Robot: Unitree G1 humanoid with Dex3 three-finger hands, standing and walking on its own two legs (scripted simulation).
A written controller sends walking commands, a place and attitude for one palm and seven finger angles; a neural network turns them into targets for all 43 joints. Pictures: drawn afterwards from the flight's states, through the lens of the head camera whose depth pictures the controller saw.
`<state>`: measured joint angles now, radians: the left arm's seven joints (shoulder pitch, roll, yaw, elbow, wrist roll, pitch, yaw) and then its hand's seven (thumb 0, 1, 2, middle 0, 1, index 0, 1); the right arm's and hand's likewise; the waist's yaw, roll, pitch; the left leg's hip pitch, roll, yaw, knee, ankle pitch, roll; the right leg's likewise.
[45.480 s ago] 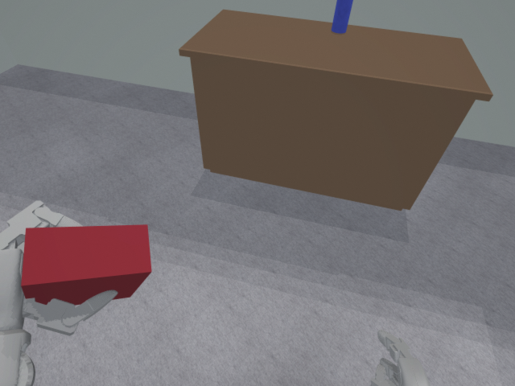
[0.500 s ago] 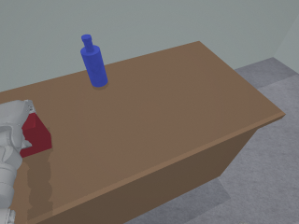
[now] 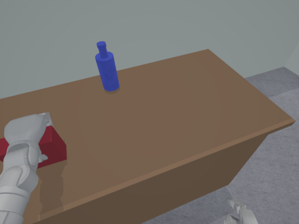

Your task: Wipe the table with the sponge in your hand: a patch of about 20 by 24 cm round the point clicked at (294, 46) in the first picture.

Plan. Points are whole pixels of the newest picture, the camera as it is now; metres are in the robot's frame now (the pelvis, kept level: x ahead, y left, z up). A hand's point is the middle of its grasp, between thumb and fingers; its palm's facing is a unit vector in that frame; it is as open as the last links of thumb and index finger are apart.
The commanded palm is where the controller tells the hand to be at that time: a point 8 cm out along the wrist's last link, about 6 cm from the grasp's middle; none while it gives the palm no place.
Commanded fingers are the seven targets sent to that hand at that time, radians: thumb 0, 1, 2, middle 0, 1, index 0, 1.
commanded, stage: wipe back along the middle lane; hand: left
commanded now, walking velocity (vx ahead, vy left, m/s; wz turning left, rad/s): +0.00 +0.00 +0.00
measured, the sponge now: (38, 153) +0.29 +0.36 +0.01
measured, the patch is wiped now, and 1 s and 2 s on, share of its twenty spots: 0.25 0.50 0.50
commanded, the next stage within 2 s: slide across to the third lane in 0.70 s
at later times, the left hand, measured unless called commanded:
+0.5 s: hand (40, 155) +0.25 +0.31 +0.07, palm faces +0.00 -0.03 -1.00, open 9.8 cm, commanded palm +0.21 +0.29 +0.09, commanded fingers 0.00 0.10 1.30 -1.20 -1.60 -1.20 -1.60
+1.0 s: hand (42, 167) +0.23 +0.29 +0.07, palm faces -0.01 -0.04 -1.00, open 9.8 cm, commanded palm +0.20 +0.27 +0.11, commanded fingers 0.00 0.10 1.30 -1.20 -1.60 -1.20 -1.60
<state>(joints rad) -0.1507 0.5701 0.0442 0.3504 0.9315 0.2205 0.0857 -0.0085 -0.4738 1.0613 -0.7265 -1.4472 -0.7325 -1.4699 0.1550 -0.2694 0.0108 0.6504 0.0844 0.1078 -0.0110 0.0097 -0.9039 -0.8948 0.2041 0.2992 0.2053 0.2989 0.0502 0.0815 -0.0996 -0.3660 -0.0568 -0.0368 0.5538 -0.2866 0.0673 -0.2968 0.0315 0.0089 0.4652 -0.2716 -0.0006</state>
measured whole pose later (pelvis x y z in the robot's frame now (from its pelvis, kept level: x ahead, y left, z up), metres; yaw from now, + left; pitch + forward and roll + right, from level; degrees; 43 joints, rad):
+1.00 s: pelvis -0.01 -0.02 +0.00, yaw +0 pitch +2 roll -1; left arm 0.14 0.49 0.00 0.01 0.92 0.35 0.09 0.02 -0.48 1.06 -0.72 -1.45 -0.74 -1.45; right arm 0.10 -0.28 0.01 0.67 0.07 0.07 -0.03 0.01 -0.90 -0.90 0.20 0.30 0.20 0.30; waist 0.09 0.10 -0.07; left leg -0.28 -0.04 -0.04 0.54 -0.28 0.04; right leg -0.23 0.05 0.01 0.48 -0.28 -0.03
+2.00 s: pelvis -0.03 -0.05 +0.00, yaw +0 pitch +1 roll +0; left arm -0.21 0.42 -0.16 0.32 0.96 0.42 0.04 0.00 -0.54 1.07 -0.77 -1.41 -0.83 -1.36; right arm 0.09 -0.28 0.02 0.70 0.09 0.09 -0.06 0.01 -0.90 -0.90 0.20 0.30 0.20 0.30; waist 0.09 0.10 -0.07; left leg -0.31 -0.03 -0.06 0.54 -0.25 0.01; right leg -0.27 0.06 -0.01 0.52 -0.27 -0.06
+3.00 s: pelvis -0.04 -0.05 -0.01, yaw -2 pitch +11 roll -1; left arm -0.68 0.62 0.02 1.01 1.00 0.13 0.10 0.00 -0.58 1.09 -0.82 -1.38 -0.85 -1.36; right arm 0.26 -0.29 0.00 0.71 0.09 0.09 -0.06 0.01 -0.90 -0.89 0.20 0.30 0.21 0.30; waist -0.03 0.07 -0.13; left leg -0.57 0.00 -0.06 0.66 -0.28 0.01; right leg -0.53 0.11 0.00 0.59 -0.26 -0.07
